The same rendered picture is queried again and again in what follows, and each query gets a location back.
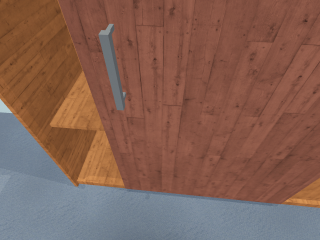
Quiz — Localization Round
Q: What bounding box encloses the wardrobe door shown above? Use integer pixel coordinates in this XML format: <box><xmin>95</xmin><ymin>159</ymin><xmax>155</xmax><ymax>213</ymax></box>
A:
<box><xmin>291</xmin><ymin>178</ymin><xmax>320</xmax><ymax>201</ymax></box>
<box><xmin>58</xmin><ymin>0</ymin><xmax>320</xmax><ymax>204</ymax></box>

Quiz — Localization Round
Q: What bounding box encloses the handle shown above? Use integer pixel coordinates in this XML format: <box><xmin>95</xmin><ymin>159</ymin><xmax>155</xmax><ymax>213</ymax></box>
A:
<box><xmin>98</xmin><ymin>24</ymin><xmax>126</xmax><ymax>111</ymax></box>

